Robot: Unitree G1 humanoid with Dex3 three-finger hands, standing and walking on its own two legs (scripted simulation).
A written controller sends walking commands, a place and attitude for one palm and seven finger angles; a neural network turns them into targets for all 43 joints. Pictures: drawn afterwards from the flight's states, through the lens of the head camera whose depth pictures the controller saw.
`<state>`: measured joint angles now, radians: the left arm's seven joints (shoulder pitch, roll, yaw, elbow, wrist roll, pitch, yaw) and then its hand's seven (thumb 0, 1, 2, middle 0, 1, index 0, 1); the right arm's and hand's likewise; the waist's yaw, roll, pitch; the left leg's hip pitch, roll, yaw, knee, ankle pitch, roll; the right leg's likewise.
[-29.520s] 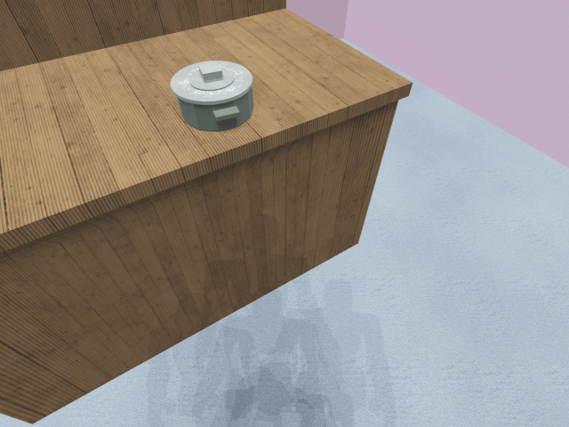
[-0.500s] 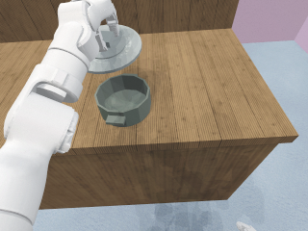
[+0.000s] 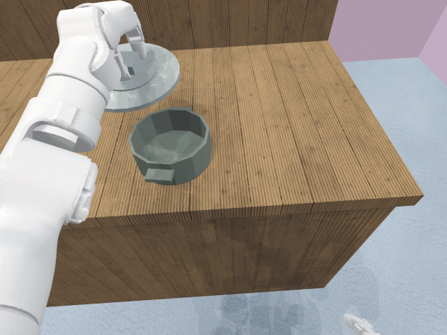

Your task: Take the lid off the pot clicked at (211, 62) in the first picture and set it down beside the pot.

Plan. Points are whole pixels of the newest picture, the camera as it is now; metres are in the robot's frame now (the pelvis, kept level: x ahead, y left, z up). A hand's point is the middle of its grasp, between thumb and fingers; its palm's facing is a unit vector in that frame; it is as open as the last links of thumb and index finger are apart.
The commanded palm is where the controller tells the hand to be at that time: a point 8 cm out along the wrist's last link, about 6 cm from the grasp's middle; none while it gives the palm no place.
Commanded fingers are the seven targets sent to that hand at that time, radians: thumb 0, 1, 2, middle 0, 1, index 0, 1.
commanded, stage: move the lid sideways beside the pot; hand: left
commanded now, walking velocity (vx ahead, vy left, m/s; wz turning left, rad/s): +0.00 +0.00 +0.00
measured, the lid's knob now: (124, 62) +0.52 +0.15 +0.23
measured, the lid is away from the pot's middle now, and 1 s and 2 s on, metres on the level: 0.05 0.16 0.24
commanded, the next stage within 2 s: lower the lid onto the table in 1.76 s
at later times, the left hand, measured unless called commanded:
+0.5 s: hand (79, 67) +0.47 +0.21 +0.25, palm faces -0.24 -0.05 -0.97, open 8.0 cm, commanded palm +0.46 +0.21 +0.33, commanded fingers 0.00 0.59 1.02 -0.89 -1.09 -0.81 -1.03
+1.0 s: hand (41, 72) +0.46 +0.26 +0.25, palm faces -0.25 -0.05 -0.97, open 8.0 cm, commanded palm +0.46 +0.27 +0.33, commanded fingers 0.00 0.59 1.02 -0.89 -1.09 -0.81 -1.03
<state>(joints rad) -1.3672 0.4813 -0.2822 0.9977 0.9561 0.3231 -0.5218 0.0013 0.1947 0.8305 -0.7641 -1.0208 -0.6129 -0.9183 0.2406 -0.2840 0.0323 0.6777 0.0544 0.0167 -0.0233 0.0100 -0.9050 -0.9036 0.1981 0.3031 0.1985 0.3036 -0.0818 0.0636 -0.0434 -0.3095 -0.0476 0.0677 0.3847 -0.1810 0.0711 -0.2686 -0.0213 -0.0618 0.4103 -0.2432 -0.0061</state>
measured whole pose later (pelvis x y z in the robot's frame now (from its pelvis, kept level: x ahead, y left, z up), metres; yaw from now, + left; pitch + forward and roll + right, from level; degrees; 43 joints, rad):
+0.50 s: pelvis +0.00 +0.01 +0.00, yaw +1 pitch +5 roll -1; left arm -1.29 0.60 -0.26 0.87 0.93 0.25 -0.58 0.01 0.20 0.83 -0.77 -1.03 -0.61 -0.91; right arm 0.23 -0.29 0.03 0.67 0.07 0.07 -0.02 0.01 -0.91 -0.90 0.20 0.30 0.20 0.30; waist -0.07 0.06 -0.02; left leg -0.32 -0.05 0.05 0.41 -0.19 0.08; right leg -0.25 -0.02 -0.08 0.40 -0.24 0.00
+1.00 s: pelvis -0.01 +0.01 +0.00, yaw +1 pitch +6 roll -1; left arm -1.30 0.71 -0.22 0.93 0.96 0.18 -0.59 0.01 0.20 0.83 -0.78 -1.03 -0.61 -0.91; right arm 0.27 -0.30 0.03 0.68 0.08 0.09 -0.04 0.01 -0.90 -0.90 0.20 0.30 0.20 0.30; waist -0.08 0.04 -0.02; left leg -0.34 -0.05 0.05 0.42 -0.18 0.09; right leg -0.27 -0.02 -0.08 0.39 -0.22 0.01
